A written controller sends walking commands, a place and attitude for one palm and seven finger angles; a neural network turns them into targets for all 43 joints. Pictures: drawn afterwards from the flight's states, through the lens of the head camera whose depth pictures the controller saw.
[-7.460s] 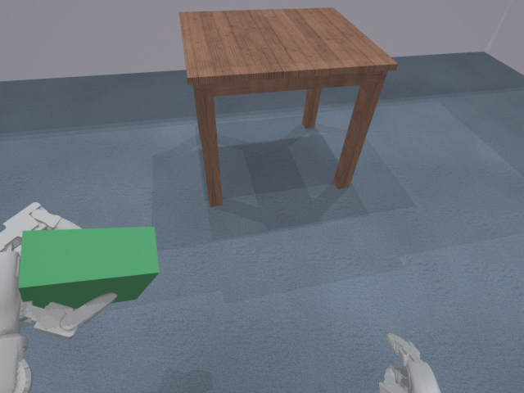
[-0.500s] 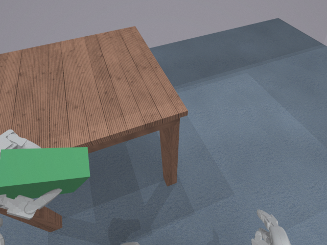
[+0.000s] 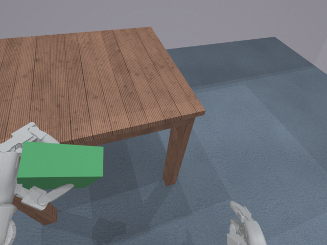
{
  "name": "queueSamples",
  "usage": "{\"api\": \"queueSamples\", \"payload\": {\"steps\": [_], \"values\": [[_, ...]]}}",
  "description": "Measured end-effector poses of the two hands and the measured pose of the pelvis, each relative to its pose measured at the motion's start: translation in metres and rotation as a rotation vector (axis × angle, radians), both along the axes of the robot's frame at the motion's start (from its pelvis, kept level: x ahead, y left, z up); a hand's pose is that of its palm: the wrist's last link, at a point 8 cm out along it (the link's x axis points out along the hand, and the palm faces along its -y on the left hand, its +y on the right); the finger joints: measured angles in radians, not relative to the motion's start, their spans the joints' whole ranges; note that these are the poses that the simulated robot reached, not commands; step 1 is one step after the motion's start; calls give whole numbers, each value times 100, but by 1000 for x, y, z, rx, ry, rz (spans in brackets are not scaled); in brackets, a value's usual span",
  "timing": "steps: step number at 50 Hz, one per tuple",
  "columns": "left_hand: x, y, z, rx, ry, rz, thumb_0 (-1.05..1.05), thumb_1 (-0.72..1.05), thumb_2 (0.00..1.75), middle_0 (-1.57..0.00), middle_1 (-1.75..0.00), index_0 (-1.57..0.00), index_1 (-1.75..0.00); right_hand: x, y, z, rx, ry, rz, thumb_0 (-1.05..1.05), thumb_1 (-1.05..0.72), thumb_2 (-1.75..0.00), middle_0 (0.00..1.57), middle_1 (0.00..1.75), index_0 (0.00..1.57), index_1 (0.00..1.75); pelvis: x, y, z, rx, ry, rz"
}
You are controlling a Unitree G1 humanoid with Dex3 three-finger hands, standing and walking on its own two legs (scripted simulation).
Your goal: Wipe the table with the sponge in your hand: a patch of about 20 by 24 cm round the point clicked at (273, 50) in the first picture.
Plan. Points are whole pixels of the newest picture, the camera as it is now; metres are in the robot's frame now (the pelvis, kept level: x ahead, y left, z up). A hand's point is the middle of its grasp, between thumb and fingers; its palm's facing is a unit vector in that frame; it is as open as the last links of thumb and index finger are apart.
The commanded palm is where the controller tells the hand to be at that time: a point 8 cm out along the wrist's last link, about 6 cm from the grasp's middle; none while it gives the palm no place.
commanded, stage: shuffle to correct the standing spot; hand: left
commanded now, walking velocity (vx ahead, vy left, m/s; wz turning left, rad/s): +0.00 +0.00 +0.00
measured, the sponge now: (71, 169) +0.22 +0.21 +0.11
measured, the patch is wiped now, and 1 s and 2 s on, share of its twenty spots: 0.00 0.00 0.00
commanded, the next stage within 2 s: come to a stop and stand still in 1.26 s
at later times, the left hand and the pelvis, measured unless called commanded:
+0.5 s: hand (41, 123) +0.29 +0.28 +0.16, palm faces +0.42 -0.83 -0.37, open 9.9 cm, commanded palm +0.23 +0.30 +0.18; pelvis +0.06 +0.03 -0.01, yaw -1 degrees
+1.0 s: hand (72, 91) +0.38 +0.25 +0.17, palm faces +0.35 -0.84 -0.40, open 9.9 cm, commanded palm +0.33 +0.30 +0.18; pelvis +0.15 +0.02 +0.00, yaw -2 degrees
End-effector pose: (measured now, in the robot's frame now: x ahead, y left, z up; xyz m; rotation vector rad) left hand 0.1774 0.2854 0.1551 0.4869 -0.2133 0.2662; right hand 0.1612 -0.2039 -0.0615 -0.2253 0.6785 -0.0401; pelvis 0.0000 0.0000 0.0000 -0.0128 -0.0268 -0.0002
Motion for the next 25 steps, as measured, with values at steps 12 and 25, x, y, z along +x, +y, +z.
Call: {"api": "queueSamples", "payload": {"steps": [12, 25], "values": [[4, 24, 23, -46, -160, 109, 0, -47, 101, -76, -136, -76, -136, 22, 13, -2, -24, -6, 63, 2, -90, -90, 20, 30, 20, 30, 15, 18, -1, -19, 1, 40], [73, 34, 14, -20, -129, 84, 0, -47, 101, -76, -136, -76, -136, 66, 6, -9, -26, -27, -17, 2, -90, -90, 20, 30, 20, 30, 59, 25, -12, 5, -8, -26]]}}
